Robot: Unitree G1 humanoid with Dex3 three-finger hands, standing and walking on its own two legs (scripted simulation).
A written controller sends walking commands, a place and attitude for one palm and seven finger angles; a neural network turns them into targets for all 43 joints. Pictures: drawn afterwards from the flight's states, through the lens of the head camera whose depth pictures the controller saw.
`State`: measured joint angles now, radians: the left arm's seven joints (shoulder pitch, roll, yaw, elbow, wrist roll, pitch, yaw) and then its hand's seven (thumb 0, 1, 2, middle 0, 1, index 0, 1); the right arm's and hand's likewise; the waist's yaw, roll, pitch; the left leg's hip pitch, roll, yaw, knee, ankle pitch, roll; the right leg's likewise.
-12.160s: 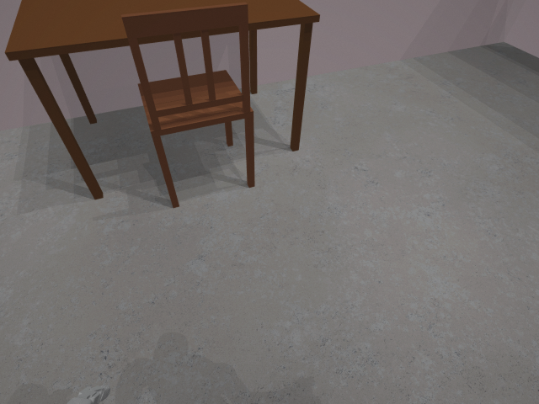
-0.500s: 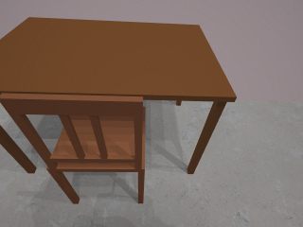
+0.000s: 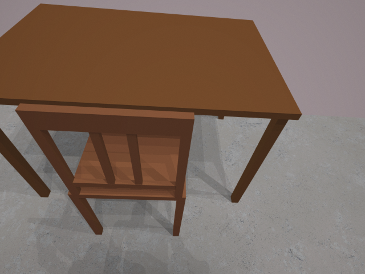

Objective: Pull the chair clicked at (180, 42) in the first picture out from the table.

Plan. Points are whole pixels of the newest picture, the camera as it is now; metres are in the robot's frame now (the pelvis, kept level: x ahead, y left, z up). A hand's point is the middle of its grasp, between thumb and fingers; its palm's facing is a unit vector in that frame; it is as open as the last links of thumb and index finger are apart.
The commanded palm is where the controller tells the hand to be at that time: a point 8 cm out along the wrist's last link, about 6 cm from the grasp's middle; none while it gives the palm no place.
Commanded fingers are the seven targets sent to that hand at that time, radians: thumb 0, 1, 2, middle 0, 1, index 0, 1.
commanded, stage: look again from close up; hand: left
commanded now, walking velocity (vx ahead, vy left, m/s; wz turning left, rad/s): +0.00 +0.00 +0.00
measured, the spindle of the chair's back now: (104, 159) +0.43 +0.26 -0.09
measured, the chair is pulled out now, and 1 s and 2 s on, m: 0.00 0.00 0.00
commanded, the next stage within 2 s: raise the hand toward the chair's back in 0.50 s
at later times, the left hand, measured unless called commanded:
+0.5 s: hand out of the picture -0.01 +0.17 -0.18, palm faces +0.01 -0.99 -0.15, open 7.4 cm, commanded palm none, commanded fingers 0.00 0.90 0.90 -0.20 -0.30 -0.20 -0.30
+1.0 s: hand (128, 246) +0.19 +0.13 -0.06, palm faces +0.02 -1.00 +0.06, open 9.0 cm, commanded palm +0.14 +0.21 -0.06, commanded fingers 0.00 0.41 0.69 -0.15 -0.22 -0.15 -0.22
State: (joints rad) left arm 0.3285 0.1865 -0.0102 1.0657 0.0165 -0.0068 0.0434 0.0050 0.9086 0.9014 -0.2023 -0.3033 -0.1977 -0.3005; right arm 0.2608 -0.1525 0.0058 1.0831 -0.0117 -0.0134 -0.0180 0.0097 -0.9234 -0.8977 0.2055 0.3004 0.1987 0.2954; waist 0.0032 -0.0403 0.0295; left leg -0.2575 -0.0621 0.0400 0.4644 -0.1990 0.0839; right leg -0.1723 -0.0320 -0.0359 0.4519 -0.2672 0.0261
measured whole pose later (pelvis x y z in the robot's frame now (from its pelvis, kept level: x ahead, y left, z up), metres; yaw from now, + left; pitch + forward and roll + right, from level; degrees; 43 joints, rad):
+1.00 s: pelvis -0.01 -0.04 -0.07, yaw +0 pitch +9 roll +1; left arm 0.42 0.16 0.11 0.17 -0.25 -0.43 -0.24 0.01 0.64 0.78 -0.18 -0.26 -0.17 -0.26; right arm 0.17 -0.25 -0.03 0.53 0.03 -0.19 -0.01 0.01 -0.91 -0.90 0.21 0.30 0.20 0.30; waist -0.03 -0.05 -0.15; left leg -0.75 -0.03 0.05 1.03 -0.44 0.04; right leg -0.72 0.04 -0.07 1.05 -0.49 -0.09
